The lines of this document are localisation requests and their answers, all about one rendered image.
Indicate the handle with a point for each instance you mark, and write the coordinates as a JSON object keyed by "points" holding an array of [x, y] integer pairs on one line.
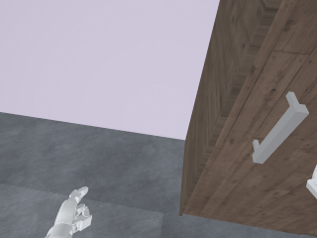
{"points": [[292, 117]]}

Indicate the robot right hand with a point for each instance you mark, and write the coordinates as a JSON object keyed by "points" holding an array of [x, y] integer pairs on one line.
{"points": [[312, 183]]}

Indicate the left robot forearm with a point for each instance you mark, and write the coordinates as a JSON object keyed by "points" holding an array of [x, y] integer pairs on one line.
{"points": [[61, 230]]}

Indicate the robot left hand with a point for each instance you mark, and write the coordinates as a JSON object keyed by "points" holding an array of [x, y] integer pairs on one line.
{"points": [[69, 211]]}

